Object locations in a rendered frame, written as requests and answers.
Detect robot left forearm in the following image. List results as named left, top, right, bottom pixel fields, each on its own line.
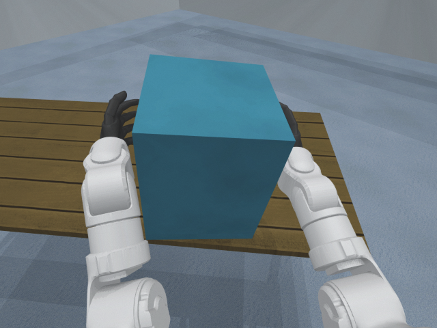
left=81, top=137, right=151, bottom=328

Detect right robot hand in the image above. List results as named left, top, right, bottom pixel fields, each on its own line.
left=279, top=102, right=303, bottom=148

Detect table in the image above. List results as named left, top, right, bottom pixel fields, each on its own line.
left=0, top=98, right=370, bottom=258

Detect left robot hand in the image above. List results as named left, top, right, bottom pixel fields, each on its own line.
left=100, top=91, right=139, bottom=146

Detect robot right forearm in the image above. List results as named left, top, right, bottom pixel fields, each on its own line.
left=278, top=147, right=406, bottom=320

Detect robot left upper arm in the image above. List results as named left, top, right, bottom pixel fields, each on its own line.
left=87, top=277, right=170, bottom=328

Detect carton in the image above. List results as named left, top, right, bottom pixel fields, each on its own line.
left=132, top=54, right=296, bottom=240

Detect robot right upper arm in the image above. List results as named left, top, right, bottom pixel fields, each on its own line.
left=318, top=271, right=432, bottom=328

